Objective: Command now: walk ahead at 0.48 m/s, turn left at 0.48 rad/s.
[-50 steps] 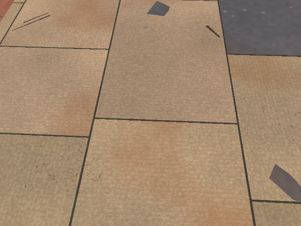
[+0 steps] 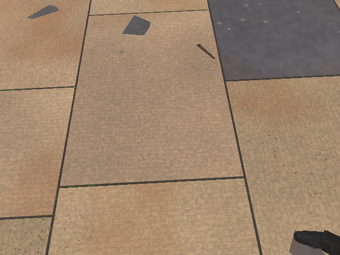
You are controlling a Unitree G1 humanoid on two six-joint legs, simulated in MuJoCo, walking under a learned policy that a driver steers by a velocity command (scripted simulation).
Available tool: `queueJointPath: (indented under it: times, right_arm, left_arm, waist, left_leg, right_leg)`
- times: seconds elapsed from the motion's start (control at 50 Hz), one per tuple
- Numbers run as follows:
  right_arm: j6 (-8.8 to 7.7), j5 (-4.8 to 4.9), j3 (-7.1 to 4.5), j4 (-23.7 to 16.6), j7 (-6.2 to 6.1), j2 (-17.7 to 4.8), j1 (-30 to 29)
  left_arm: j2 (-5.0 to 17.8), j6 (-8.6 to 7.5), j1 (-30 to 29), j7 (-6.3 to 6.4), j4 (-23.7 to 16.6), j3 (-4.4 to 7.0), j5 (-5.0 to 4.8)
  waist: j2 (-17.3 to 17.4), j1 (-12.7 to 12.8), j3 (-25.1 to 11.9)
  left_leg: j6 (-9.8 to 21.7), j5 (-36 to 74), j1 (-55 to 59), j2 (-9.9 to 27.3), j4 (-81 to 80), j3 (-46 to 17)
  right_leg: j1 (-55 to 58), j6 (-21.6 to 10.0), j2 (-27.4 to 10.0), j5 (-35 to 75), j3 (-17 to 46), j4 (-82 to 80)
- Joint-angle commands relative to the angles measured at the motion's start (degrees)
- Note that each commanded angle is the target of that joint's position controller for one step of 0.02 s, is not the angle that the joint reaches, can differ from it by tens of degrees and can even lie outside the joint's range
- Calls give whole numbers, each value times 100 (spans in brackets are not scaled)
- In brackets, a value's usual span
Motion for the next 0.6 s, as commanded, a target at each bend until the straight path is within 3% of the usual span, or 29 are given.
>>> queueJointPath:
  times: [0.02, 0.04, 0.06, 0.08, 0.1, 0.16, 0.2, 0.26, 0.3, 0.34, 0.38, 0.4, 0.42, 0.44, 0.46, 0.48, 0.5, 0.52, 0.54, 0.56, 0.6]
  right_arm:
    - [22, -27, -430, -84, -164, -1177, 1925]
    - [1, -61, -378, -84, -192, -1013, 1698]
    - [-30, -59, -354, -122, -186, -958, 1339]
    - [-59, -78, -314, -188, -196, -799, 1028]
    - [-60, -150, -289, -275, -223, -766, 840]
    - [-92, -102, -304, -187, -289, -798, 782]
    - [-79, -87, -337, -113, -349, -929, 867]
    - [0, -23, -357, 7, -410, -995, 1115]
    - [52, -2, -377, 104, -425, -1055, 1375]
    - [93, 29, -368, 152, -437, -1005, 1486]
    - [117, 1, -364, 150, -442, -971, 1457]
    - [131, -12, -352, 129, -439, -911, 1382]
    - [119, -36, -283, 109, -424, -694, 1409]
    - [90, -113, -136, 22, -391, -270, 1506]
    - [32, 57, -41, -182, -383, -38, 2217]
    - [47, 129, -158, -44, -419, -671, 2128]
    - [95, 68, -261, -121, -436, -982, 1486]
    - [141, -22, -281, -191, -462, -954, 1184]
    - [167, -83, -314, -257, -464, -915, 1043]
    - [216, -62, -333, -267, -443, -829, 1124]
    - [327, -31, -292, -253, -437, -568, 1228]
  left_arm:
    - [860, -486, -143, -189, -861, 84, -131]
    - [925, -579, -667, -241, -1095, 94, -324]
    - [789, -627, -833, -215, -1151, 54, -246]
    - [798, -597, -810, -172, -1106, 92, -106]
    - [803, -525, -662, -172, -1071, 107, -55]
    - [654, -347, -507, -125, -1048, 72, 68]
    - [494, -323, -932, -93, -1202, 4, 105]
    - [311, -375, -1698, -123, -1351, -72, 54]
    - [387, -422, -2015, -171, -1427, -45, -44]
    - [557, -468, -2088, -219, -1464, 28, -100]
    - [726, -511, -1909, -250, -1439, 132, -133]
    - [777, -535, -1590, -247, -1364, 189, -143]
    - [912, -563, -1104, -213, -1278, 275, -101]
    - [1212, -577, -309, -161, -1237, 364, 0]
    - [1672, -492, 130, -194, -1017, 477, 91]
    - [1146, -465, 34, -233, -1086, 392, -17]
    - [824, -425, -248, -198, -1155, 295, -21]
    - [687, -387, -583, -184, -1197, 231, 45]
    - [550, -360, -807, -174, -1175, 187, 61]
    - [495, -358, -913, -160, -1133, 165, 80]
    - [484, -371, -1003, -162, -1005, 177, 37]
  waist:
    - [590, -1001, -2590]
    - [274, -897, -1639]
    - [-363, -568, -920]
    - [-405, -352, -667]
    - [-173, -165, -512]
    - [57, -4, -357]
    - [126, -129, -233]
    - [275, -493, -263]
    - [364, -658, -366]
    - [475, -642, -421]
    - [647, -475, -469]
    - [710, -264, -521]
    - [655, -10, -776]
    - [-45, 294, -1527]
    - [-2002, -37, -2109]
    - [-1421, 115, -1716]
    - [-873, 261, -971]
    - [-457, 165, -609]
    - [-444, 49, -370]
    - [-645, -107, -338]
    - [-809, -211, -354]
  left_leg:
    - [1687, -1584, 5543, 2240, -1606, -5016]
    - [1379, -1495, 4702, 2051, -1767, -4136]
    - [1225, -862, 3646, 1798, -1908, -3568]
    - [1133, -250, 3011, 1556, -1967, -3110]
    - [1146, 141, 2455, 1403, -2113, -2869]
    - [1173, 855, 1534, 1202, -2283, -2330]
    - [1038, 878, 1156, 974, -2268, -1995]
    - [680, 251, 993, 667, -2030, -1773]
    - [603, -76, 1222, 767, -1866, -2042]
    - [521, -394, 1653, 918, -1521, -2453]
    - [399, -462, 1979, 1084, -1134, -2851]
    - [296, -415, 1960, 1048, -877, -2902]
    - [104, -322, 1781, 809, -286, -2735]
    - [-133, -1037, 1208, 432, 1328, -2212]
    - [-485, -2935, -745, -263, 3143, -1413]
    - [-590, -2616, -1470, 224, 3935, -1488]
    - [-669, -2101, -1591, 369, 4160, -1395]
    - [-753, -1739, -1339, 525, 4097, -1266]
    - [-827, -1590, -1167, 623, 3891, -1250]
    - [-877, -1572, -868, 743, 3721, -1177]
    - [-989, -1579, -627, 736, 3319, -889]
  right_leg:
    - [-4309, 1, 320, -274, 1680, 4345]
    - [-4495, -105, 60, 187, 1598, 3967]
    - [-4391, -115, -166, 470, 1478, 3375]
    - [-4110, -62, -351, 664, 1447, 2876]
    - [-3778, 11, -432, 782, 1434, 2764]
    - [-3499, 352, -509, 1025, 1196, 2042]
    - [-3453, 510, -444, 1653, 1062, 1240]
    - [-2966, 547, -138, 2907, 979, -272]
    - [-2751, 554, 50, 3156, 1027, -765]
    - [-2703, 469, 87, 2929, 1218, -1164]
    - [-2462, 284, 100, 2403, 1294, -1337]
    - [-2042, 140, 108, 2273, 1219, -1518]
    - [-1231, -71, -46, 2194, 1254, -1655]
    - [117, -470, -1050, 1708, 2208, -1674]
    - [1654, -1403, -2274, 192, 4973, -2331]
    - [1441, -1356, -2314, -1119, 5469, -2621]
    - [793, -1139, -2071, -376, 4465, -2626]
    - [141, -1026, -1817, 1096, 3552, -2565]
    - [-303, -988, -1576, 2508, 2860, -2526]
    - [-609, -926, -1420, 3477, 2297, -2522]
    - [-865, -994, -1250, 4495, 1605, -2606]
Velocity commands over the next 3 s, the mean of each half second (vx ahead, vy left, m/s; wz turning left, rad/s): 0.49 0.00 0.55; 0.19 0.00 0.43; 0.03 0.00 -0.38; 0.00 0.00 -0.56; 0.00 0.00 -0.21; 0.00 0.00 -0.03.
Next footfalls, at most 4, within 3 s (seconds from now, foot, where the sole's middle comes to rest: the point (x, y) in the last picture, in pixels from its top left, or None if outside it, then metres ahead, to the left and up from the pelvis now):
0.44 right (221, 250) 0.44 -0.12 -0.75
0.90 left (142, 236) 0.49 0.17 -0.75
1.30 right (208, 228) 0.52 -0.08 -0.75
1.82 left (150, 232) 0.50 0.15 -0.75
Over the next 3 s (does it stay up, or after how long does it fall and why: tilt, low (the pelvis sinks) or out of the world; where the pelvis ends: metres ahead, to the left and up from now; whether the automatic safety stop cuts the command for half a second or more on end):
stays up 0.46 0.01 0.03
